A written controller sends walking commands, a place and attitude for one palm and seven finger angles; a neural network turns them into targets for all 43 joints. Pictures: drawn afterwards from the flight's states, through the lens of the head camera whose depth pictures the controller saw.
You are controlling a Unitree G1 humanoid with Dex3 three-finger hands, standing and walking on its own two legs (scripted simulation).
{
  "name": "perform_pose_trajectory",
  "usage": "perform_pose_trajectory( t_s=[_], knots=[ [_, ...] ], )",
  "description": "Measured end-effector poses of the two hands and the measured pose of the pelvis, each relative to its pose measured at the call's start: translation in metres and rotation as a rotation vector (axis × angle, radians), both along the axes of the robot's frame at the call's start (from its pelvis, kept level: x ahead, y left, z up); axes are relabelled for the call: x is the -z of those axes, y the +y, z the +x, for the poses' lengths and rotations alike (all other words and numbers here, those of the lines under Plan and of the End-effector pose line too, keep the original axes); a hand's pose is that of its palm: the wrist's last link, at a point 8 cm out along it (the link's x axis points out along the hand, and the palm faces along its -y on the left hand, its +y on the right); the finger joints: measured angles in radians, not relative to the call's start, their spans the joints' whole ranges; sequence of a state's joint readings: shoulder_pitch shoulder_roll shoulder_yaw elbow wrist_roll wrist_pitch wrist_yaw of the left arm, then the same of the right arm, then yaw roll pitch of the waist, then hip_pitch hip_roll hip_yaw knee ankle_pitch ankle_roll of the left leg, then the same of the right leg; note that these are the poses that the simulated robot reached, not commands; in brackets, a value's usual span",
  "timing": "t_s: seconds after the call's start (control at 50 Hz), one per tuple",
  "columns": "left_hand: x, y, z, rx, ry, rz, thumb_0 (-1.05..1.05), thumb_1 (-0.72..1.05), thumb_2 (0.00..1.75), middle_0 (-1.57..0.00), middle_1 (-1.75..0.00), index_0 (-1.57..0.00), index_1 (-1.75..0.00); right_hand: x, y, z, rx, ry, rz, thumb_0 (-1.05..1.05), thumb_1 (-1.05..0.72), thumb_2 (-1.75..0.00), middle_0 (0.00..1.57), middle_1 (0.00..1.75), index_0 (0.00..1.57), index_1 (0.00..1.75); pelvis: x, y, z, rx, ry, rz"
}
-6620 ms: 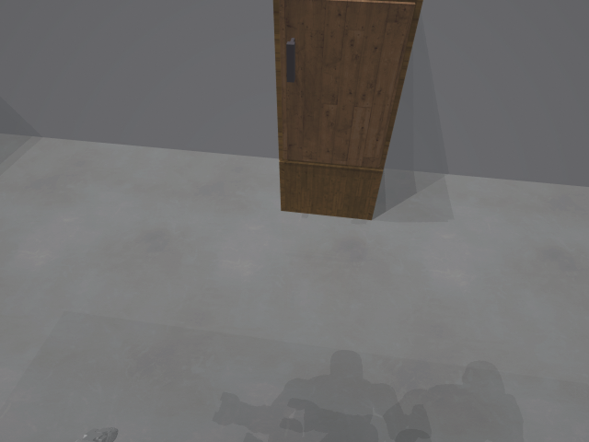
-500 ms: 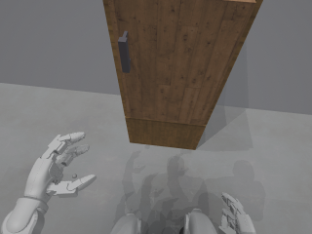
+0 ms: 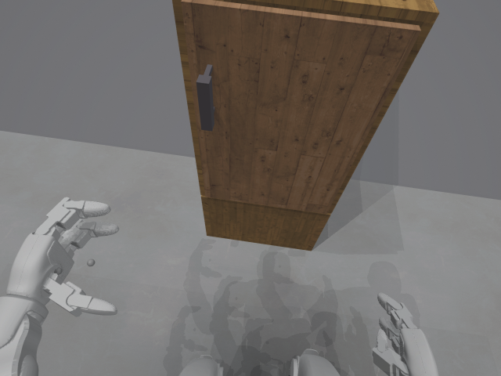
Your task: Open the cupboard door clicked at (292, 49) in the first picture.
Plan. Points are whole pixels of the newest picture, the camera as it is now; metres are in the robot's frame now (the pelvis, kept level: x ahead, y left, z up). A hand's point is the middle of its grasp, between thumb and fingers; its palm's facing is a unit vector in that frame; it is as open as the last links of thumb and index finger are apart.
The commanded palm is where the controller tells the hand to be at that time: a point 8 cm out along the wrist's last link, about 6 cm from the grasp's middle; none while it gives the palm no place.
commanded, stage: raise the hand with hooked fingers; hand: left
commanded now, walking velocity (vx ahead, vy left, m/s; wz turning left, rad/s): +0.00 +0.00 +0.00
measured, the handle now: (208, 98) +0.62 +0.13 +0.06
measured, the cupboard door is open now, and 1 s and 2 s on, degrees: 0 0 0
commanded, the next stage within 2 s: move the hooked fingers beside the handle in 0.82 s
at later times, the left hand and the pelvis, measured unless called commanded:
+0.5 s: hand (86, 228) +0.30 +0.26 +0.07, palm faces -0.06 -1.00 -0.05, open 14.0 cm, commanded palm +0.27 +0.30 +0.07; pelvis +0.00 -0.01 +0.01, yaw -1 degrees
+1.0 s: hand (84, 234) +0.29 +0.26 +0.07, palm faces -0.04 -1.00 -0.03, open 14.0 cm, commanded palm +0.28 +0.30 +0.07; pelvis -0.01 -0.01 +0.01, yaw +0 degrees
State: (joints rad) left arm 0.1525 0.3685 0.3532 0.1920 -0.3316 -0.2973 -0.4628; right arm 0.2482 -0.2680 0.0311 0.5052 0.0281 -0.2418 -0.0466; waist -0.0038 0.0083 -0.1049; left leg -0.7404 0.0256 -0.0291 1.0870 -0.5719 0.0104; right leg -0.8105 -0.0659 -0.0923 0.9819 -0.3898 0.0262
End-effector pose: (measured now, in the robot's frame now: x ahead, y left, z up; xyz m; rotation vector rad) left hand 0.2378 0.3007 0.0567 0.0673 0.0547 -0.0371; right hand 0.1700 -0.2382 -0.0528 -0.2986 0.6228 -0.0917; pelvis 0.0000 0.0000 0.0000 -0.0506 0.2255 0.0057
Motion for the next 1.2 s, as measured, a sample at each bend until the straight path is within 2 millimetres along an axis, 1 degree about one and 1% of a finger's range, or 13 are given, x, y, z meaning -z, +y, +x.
perform_pose_trajectory(
  t_s=[0.08,0.16,0.26,0.36,0.44,0.54,0.64,0.98,1.06,1.2],
  knots=[
    [-0.004,0.007,0.008,-0.007,0.009,-0.003,-0.01,-0.44,0.32,-0.3,-1.16,-0.3,-1.16,0.005,0.004,0.001,-0.009,0.022,0.02,0.01,-0.9,-0.9,0.2,0.3,0.2,0.3,-0.002,-0.002,0.003,-0.001,0.001,0.001],
    [-0.009,0.012,0.016,-0.007,0.005,-0.004,-0.01,-0.47,0.31,-0.3,-1.18,-0.3,-1.18,0.009,0.002,-0.003,-0.005,0.05,0.027,0.01,-0.9,-0.9,0.2,0.3,0.2,0.3,-0.003,-0.005,0.004,0.001,0.001,0.003],
    [-0.014,0.016,0.027,-0.004,0.003,-0.009,-0.01,-0.49,0.3,-0.3,-1.19,-0.3,-1.19,0.012,-0.007,-0.013,0.016,0.087,0.019,0.01,-0.9,-0.9,0.2,0.3,0.2,0.3,-0.005,-0.007,0.004,0.004,-0.001,0.007],
    [-0.02,0.02,0.037,-0.001,-0.002,-0.013,-0.02,-0.49,0.3,-0.3,-1.2,-0.3,-1.2,0.012,-0.019,-0.026,0.049,0.116,0.003,0.01,-0.9,-0.9,0.2,0.3,0.2,0.3,-0.008,-0.01,0.003,0.011,-0.002,0.012],
    [-0.02,0.018,0.042,0.008,0.0,-0.023,-0.02,-0.5,0.3,-0.3,-1.2,-0.3,-1.2,0.009,-0.027,-0.035,0.07,0.131,-0.007,0.01,-0.9,-0.9,0.2,0.3,0.2,0.3,-0.01,-0.011,0.003,0.016,-0.002,0.016],
    [-0.02,0.011,0.041,0.022,0.0,-0.019,-0.02,-0.5,0.3,-0.3,-1.2,-0.3,-1.2,0.006,-0.033,-0.041,0.084,0.133,-0.012,0.01,-0.9,-0.9,0.2,0.3,0.2,0.3,-0.011,-0.012,0.003,0.021,-0.004,0.019],
    [-0.019,0.01,0.037,0.007,-0.007,-0.021,-0.02,-0.5,0.3,-0.3,-1.2,-0.3,-1.2,0.006,-0.032,-0.043,0.085,0.131,-0.009,0.01,-0.9,-0.9,0.2,0.3,0.2,0.3,-0.011,-0.013,0.0,0.022,-0.009,0.022],
    [-0.018,0.014,0.03,0.001,-0.011,-0.033,-0.02,-0.5,0.3,-0.3,-1.2,-0.3,-1.2,0.007,-0.019,-0.032,0.05,0.095,0.01,0.01,-0.9,-0.9,0.2,0.3,0.2,0.3,-0.01,-0.012,-0.005,0.014,-0.018,0.019],
    [-0.014,0.013,0.042,0.001,-0.015,-0.045,-0.02,-0.5,0.3,-0.3,-1.2,-0.3,-1.2,0.01,-0.02,-0.032,0.043,0.108,-0.006,0.01,-0.9,-0.9,0.2,0.3,0.2,0.3,-0.007,-0.011,-0.007,0.007,-0.013,0.018],
    [-0.015,0.001,0.076,0.046,-0.024,-0.05,-0.02,-0.5,0.3,-0.3,-1.2,-0.3,-1.2,0.014,-0.023,-0.043,0.07,0.144,-0.018,0.01,-0.9,-0.9,0.2,0.3,0.2,0.3,-0.005,-0.01,-0.008,0.011,0.005,0.018]
  ],
)
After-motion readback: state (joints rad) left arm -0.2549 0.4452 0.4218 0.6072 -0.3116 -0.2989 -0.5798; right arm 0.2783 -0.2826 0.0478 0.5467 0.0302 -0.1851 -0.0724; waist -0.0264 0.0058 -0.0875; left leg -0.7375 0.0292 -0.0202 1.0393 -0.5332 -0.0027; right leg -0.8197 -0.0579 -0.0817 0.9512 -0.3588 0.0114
